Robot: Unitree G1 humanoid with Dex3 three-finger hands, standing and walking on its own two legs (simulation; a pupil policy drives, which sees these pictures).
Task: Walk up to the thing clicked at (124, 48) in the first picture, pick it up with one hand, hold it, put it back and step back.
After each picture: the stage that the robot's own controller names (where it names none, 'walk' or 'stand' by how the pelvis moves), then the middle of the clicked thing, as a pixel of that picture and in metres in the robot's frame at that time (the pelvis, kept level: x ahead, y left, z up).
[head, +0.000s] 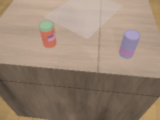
stand; (128, 44) +0.54 -0.19 +0.00
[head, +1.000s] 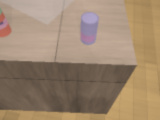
sink last; (88, 29) +0.54 +0.00 +0.03
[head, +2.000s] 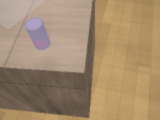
rise first; (38, 34) +0.50 +0.22 +0.04
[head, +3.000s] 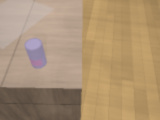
stand; (36, 53) +0.47 +0.21 +0.01
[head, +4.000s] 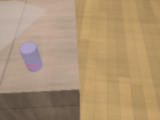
stand; (31, 57) +0.46 +0.22 +0.00
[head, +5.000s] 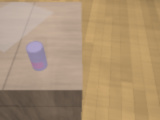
stand; (37, 56) +0.47 +0.20 +0.00
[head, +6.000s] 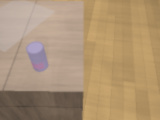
stand; (38, 57) +0.47 +0.20 +0.00
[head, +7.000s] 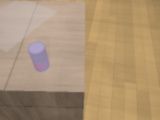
rise first; (39, 57) +0.47 +0.20 +0.00
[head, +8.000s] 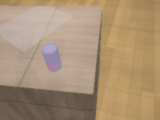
rise first; (52, 57) +0.47 +0.18 +0.00
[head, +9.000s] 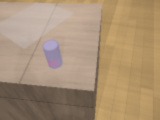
go down; (53, 54) +0.48 +0.18 +0.01
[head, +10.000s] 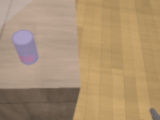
go down; (26, 48) +0.46 +0.17 +0.03
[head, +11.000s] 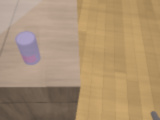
approach; (29, 49) +0.47 +0.18 +0.03
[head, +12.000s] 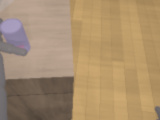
close in; (16, 38) +0.48 +0.20 +0.06
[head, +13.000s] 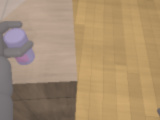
lift; (20, 47) +0.45 +0.19 +0.06
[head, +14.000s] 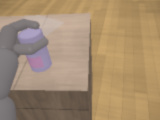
lift; (36, 50) +0.35 +0.15 +0.20
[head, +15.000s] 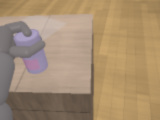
hold; (32, 52) +0.34 +0.16 +0.20
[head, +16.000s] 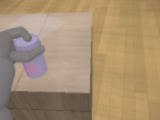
hold; (32, 56) +0.34 +0.17 +0.18
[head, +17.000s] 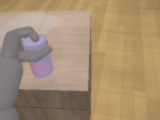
crouch; (39, 56) +0.34 +0.15 +0.17
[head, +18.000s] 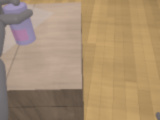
crouch; (20, 24) +0.46 +0.19 +0.20
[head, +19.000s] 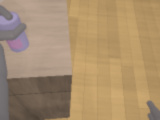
lower; (14, 33) +0.49 +0.19 +0.07
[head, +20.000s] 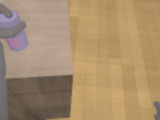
lower; (13, 31) +0.49 +0.19 +0.07
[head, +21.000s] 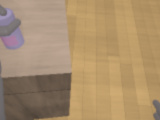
lower; (8, 29) +0.50 +0.20 +0.08
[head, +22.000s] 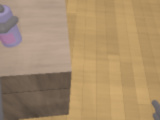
lower; (6, 27) +0.50 +0.20 +0.08
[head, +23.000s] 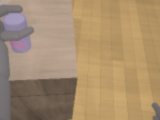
open; (18, 33) +0.48 +0.19 +0.07
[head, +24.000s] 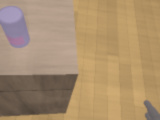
sink last; (15, 28) +0.48 +0.19 +0.07
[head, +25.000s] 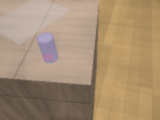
sink last; (48, 48) +0.50 +0.20 +0.05
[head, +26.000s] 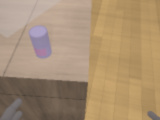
stand; (41, 42) +0.49 +0.19 +0.05
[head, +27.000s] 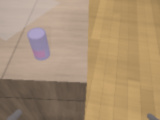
stand; (39, 44) +0.49 +0.19 +0.06
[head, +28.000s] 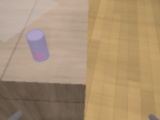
stand; (38, 46) +0.48 +0.19 +0.06
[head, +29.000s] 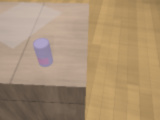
stand; (43, 52) +0.50 +0.19 +0.00
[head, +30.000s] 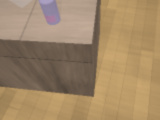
walk; (50, 10) +0.64 +0.17 +0.02
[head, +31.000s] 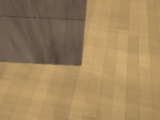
walk; out of the picture +0.95 +0.16 +0.02
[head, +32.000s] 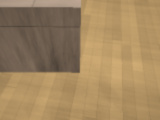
stand; out of the picture +1.06 +0.23 +0.01
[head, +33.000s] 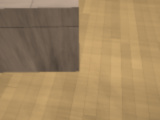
stand; out of the picture +1.07 +0.22 +0.00
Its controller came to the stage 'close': yes
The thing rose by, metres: 0.21
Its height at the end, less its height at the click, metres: +0.00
